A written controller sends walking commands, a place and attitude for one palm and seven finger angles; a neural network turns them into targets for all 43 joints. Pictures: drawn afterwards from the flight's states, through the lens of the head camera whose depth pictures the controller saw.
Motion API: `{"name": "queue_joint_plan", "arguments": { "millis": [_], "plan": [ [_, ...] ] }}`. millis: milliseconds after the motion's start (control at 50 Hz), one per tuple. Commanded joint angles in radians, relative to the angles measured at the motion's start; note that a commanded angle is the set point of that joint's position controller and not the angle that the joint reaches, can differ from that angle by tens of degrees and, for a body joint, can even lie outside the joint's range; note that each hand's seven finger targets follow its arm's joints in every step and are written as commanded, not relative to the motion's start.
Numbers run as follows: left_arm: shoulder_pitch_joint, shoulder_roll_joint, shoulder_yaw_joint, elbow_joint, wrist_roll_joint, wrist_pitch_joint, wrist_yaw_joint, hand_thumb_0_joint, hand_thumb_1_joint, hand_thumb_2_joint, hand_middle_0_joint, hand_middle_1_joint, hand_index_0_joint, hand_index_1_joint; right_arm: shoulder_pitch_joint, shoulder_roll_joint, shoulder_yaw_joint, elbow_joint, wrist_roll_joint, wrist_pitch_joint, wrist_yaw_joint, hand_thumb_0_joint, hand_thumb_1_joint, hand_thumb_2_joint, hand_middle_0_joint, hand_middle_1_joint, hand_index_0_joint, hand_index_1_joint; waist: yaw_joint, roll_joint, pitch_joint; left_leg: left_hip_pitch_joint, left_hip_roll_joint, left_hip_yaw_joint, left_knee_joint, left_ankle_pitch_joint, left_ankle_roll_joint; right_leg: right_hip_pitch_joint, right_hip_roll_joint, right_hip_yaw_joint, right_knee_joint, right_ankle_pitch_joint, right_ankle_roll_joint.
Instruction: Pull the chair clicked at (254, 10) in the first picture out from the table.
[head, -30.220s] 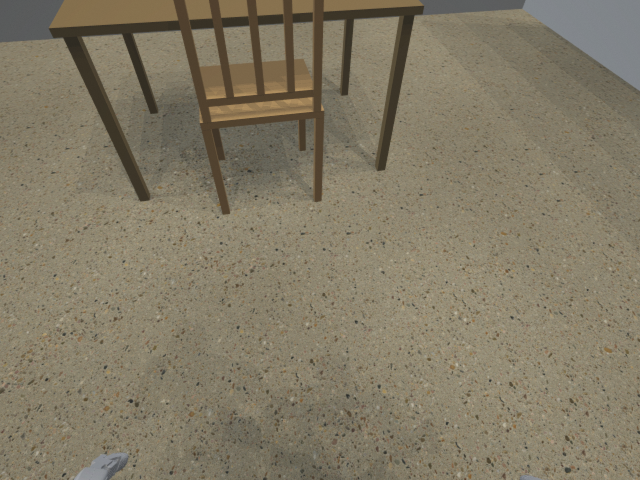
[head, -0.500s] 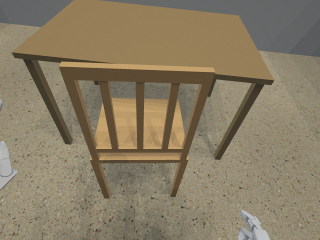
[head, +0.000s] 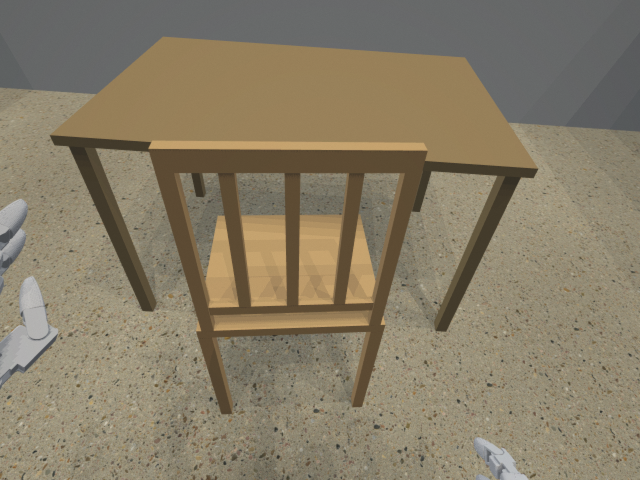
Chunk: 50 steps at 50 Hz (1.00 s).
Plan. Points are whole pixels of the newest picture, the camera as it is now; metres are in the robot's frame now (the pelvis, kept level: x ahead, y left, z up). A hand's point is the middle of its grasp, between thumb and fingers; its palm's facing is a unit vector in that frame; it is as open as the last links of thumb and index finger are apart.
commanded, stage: stop stepping back and stand still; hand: left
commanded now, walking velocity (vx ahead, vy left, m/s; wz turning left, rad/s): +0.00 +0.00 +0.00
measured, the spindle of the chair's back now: (292, 246) +0.54 +0.08 -0.04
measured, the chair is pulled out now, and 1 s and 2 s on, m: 0.18 0.18 0.18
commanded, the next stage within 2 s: let the arm hang, fingers relaxed in 0.86 s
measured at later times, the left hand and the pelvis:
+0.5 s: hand (61, 307) +0.24 +0.28 +0.16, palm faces +0.37 -0.78 -0.50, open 7.4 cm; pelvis +0.04 +0.01 +0.01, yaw -1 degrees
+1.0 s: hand (92, 310) +0.25 +0.27 +0.13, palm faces +0.31 -0.80 -0.52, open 7.4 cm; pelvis +0.05 +0.01 +0.01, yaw +0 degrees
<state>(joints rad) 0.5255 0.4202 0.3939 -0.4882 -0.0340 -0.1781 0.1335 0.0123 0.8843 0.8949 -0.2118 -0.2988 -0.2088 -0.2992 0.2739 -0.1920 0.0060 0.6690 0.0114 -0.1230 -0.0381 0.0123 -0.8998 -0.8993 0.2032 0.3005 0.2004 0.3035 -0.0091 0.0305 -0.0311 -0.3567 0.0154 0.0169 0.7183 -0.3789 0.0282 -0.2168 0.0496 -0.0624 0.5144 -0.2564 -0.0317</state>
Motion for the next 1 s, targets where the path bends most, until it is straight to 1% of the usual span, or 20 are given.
{"name": "queue_joint_plan", "arguments": {
  "millis": [0,20,40,60,80,100,120,180,200,280,460,520,560,620,760,840,920,940,960,980],
  "plan": [
    [-0.067,0.163,0.120,-0.128,-0.021,-0.037,0.024,0.000,0.900,0.900,-0.200,-0.300,-0.200,-0.300,-0.106,-0.137,-0.052,-0.160,0.008,-0.040,-0.022,0.000,-0.900,-0.900,0.200,0.300,0.200,0.300,-0.034,-0.072,0.026,0.114,0.041,-0.055,-0.145,0.041,0.006,-0.149,-0.219,0.229,-0.181,-0.186,-0.096],
    [-0.085,0.162,0.118,-0.152,-0.017,-0.048,0.025,0.000,0.900,0.900,-0.200,-0.300,-0.200,-0.300,-0.126,-0.141,-0.046,-0.165,0.004,-0.047,-0.029,0.000,-0.900,-0.900,0.200,0.300,0.200,0.300,-0.029,0.001,0.041,0.118,0.069,-0.114,-0.279,0.014,0.020,-0.135,-0.156,0.167,-0.105,-0.161,-0.052],
    [-0.089,0.164,0.121,-0.172,-0.014,-0.056,0.028,0.000,0.900,0.900,-0.200,-0.300,-0.200,-0.300,-0.141,-0.152,-0.043,-0.174,0.002,-0.055,-0.035,0.000,-0.900,-0.900,0.200,0.300,0.200,0.300,-0.019,0.110,0.051,0.103,0.126,-0.224,-0.398,-0.013,0.040,-0.115,-0.081,0.106,-0.018,-0.116,-0.010],
    [-0.088,0.176,0.124,-0.205,-0.007,-0.062,0.031,0.000,0.900,0.900,-0.200,-0.300,-0.200,-0.300,-0.152,-0.153,-0.044,-0.187,0.005,-0.062,-0.038,0.000,-0.900,-0.900,0.200,0.300,0.200,0.300,-0.004,0.186,0.036,0.109,0.178,-0.303,-0.456,0.020,0.058,-0.092,-0.044,0.068,0.048,-0.049,0.017],
    [-0.073,0.181,0.127,-0.210,-0.003,-0.065,0.025,0.000,0.900,0.900,-0.200,-0.300,-0.200,-0.300,-0.168,-0.125,-0.036,-0.180,-0.003,-0.070,-0.038,0.000,-0.900,-0.900,0.200,0.300,0.200,0.300,0.005,0.200,0.036,0.090,0.191,-0.335,-0.519,-0.072,0.045,-0.079,-0.040,0.072,0.056,-0.099,0.027],
    [-0.091,0.185,0.123,-0.241,0.005,-0.065,0.025,0.000,0.900,0.900,-0.200,-0.300,-0.200,-0.300,-0.169,-0.122,-0.032,-0.180,-0.012,-0.076,-0.038,0.000,-0.900,-0.900,0.200,0.300,0.200,0.300,0.004,0.202,0.070,0.068,0.196,-0.339,-0.551,-0.079,0.041,-0.072,-0.041,0.076,0.064,-0.092,0.028],
    [-0.094,0.186,0.123,-0.258,0.010,-0.068,0.028,0.000,0.900,0.900,-0.200,-0.300,-0.200,-0.300,-0.164,-0.120,-0.031,-0.179,-0.014,-0.085,-0.038,0.000,-0.900,-0.900,0.200,0.300,0.200,0.300,0.010,0.184,0.073,0.071,0.192,-0.316,-0.544,-0.027,0.043,-0.050,-0.049,0.076,0.034,-0.081,0.028],
    [-0.038,0.178,0.116,-0.271,0.007,-0.064,0.032,0.000,0.900,0.900,-0.200,-0.300,-0.200,-0.300,-0.141,-0.126,-0.035,-0.169,-0.009,-0.108,-0.035,0.000,-0.900,-0.900,0.200,0.300,0.200,0.300,0.015,0.092,-0.002,0.177,0.149,-0.213,-0.430,0.301,0.026,0.040,-0.062,0.074,-0.116,0.069,0.026],
    [-0.017,0.174,0.118,-0.265,0.006,-0.064,0.032,0.000,0.900,0.900,-0.200,-0.300,-0.200,-0.300,-0.139,-0.136,-0.041,-0.170,-0.008,-0.111,-0.032,0.000,-0.900,-0.900,0.200,0.300,0.200,0.300,0.015,0.092,-0.032,0.188,0.130,-0.182,-0.411,0.343,0.013,0.076,-0.067,0.078,-0.125,0.112,0.022],
    [0.072,0.155,0.139,-0.180,-0.008,-0.067,0.028,0.000,0.900,0.900,-0.200,-0.300,-0.200,-0.300,-0.141,-0.134,-0.048,-0.180,-0.003,-0.092,-0.030,0.000,-0.900,-0.900,0.200,0.300,0.200,0.300,0.014,0.062,-0.031,0.154,0.100,-0.136,-0.437,0.193,-0.004,0.106,-0.079,0.098,-0.146,0.106,0.012],
    [0.010,0.167,0.126,-0.159,-0.018,-0.064,0.022,0.000,0.900,0.900,-0.200,-0.300,-0.200,-0.300,-0.159,-0.142,-0.053,-0.184,0.008,-0.062,-0.043,0.000,-0.900,-0.900,0.200,0.300,0.200,0.300,0.011,-0.014,-0.075,0.229,0.087,-0.100,-0.359,0.376,0.006,0.113,-0.119,0.136,-0.164,0.274,0.013],
    [-0.011,0.156,0.107,-0.206,-0.015,-0.061,0.024,0.000,0.900,0.900,-0.200,-0.300,-0.200,-0.300,-0.160,-0.147,-0.056,-0.194,0.011,-0.057,-0.043,0.000,-0.900,-0.900,0.200,0.300,0.200,0.300,0.011,0.025,-0.095,0.258,0.086,-0.095,-0.338,0.461,0.005,0.126,-0.123,0.137,-0.146,0.331,0.009],
    [-0.016,0.178,0.122,-0.220,-0.014,-0.059,0.028,0.000,0.900,0.900,-0.200,-0.300,-0.200,-0.300,-0.170,-0.148,-0.055,-0.194,0.013,-0.053,-0.043,0.000,-0.900,-0.900,0.200,0.300,0.200,0.300,0.015,0.063,-0.089,0.257,0.084,-0.089,-0.329,0.485,0.005,0.130,-0.126,0.141,-0.149,0.342,0.007],
    [0.013,0.175,0.130,-0.211,-0.017,-0.055,0.031,0.000,0.900,0.900,-0.200,-0.300,-0.200,-0.300,-0.165,-0.144,-0.055,-0.204,0.015,-0.040,-0.041,0.000,-0.900,-0.900,0.200,0.300,0.200,0.300,0.014,0.042,-0.089,0.255,0.084,-0.097,-0.324,0.535,-0.001,0.142,-0.124,0.129,-0.141,0.360,0.005],
    [0.071,0.158,0.132,-0.137,-0.031,-0.045,0.024,0.000,0.900,0.900,-0.200,-0.300,-0.200,-0.300,-0.173,-0.143,-0.061,-0.213,0.022,-0.006,-0.037,0.000,-0.900,-0.900,0.200,0.300,0.200,0.300,0.008,0.021,-0.065,0.223,0.080,-0.089,-0.327,0.491,-0.001,0.144,-0.131,0.140,-0.165,0.363,0.007],
    [0.058,0.169,0.130,-0.168,-0.031,-0.046,0.023,0.000,0.900,0.900,-0.200,-0.300,-0.200,-0.300,-0.172,-0.149,-0.059,-0.220,0.020,-0.003,-0.037,0.000,-0.900,-0.900,0.200,0.300,0.200,0.300,0.009,0.024,-0.090,0.235,0.083,-0.093,-0.334,0.499,0.002,0.151,-0.125,0.131,-0.154,0.356,0.011],
    [0.046,0.172,0.125,-0.170,-0.031,-0.042,0.022,0.000,0.900,0.900,-0.200,-0.300,-0.200,-0.300,-0.175,-0.147,-0.057,-0.221,0.021,-0.004,-0.039,0.000,-0.900,-0.900,0.200,0.300,0.200,0.300,0.011,0.013,-0.076,0.231,0.081,-0.096,-0.345,0.461,0.003,0.140,-0.125,0.134,-0.165,0.329,0.014],
    [-0.030,-0.044,-0.278,0.641,0.083,0.082,-0.102,0.000,0.900,0.900,-0.200,-0.300,-0.200,-0.300,-0.160,-0.257,-0.082,0.044,-0.001,-0.046,0.048,0.000,-0.900,-0.900,0.200,0.300,0.200,0.300,-0.029,-0.024,0.006,0.114,0.082,-0.099,-0.149,0.562,0.025,-0.016,-0.173,0.058,0.002,0.412,-0.005],
    [-0.007,-0.085,-0.265,0.680,0.077,0.144,-0.115,0.000,0.900,0.900,-0.200,-0.300,-0.200,-0.300,-0.058,-0.170,-0.083,0.044,-0.006,0.009,0.047,0.000,-0.900,-0.900,0.200,0.300,0.200,0.300,-0.025,-0.122,-0.072,0.180,0.071,-0.082,-0.152,0.556,0.014,-0.026,-0.169,0.118,-0.024,0.403,-0.006],
    [-0.007,-0.090,-0.274,0.677,0.071,0.159,-0.122,0.000,0.900,0.900,-0.200,-0.300,-0.200,-0.300,-0.030,-0.170,-0.074,0.025,-0.005,0.035,0.047,0.000,-0.900,-0.900,0.200,0.300,0.200,0.300,-0.027,-0.099,-0.063,0.171,0.074,-0.078,-0.155,0.437,0.018,-0.053,-0.176,0.112,-0.025,0.301,-0.004]
  ]
}}
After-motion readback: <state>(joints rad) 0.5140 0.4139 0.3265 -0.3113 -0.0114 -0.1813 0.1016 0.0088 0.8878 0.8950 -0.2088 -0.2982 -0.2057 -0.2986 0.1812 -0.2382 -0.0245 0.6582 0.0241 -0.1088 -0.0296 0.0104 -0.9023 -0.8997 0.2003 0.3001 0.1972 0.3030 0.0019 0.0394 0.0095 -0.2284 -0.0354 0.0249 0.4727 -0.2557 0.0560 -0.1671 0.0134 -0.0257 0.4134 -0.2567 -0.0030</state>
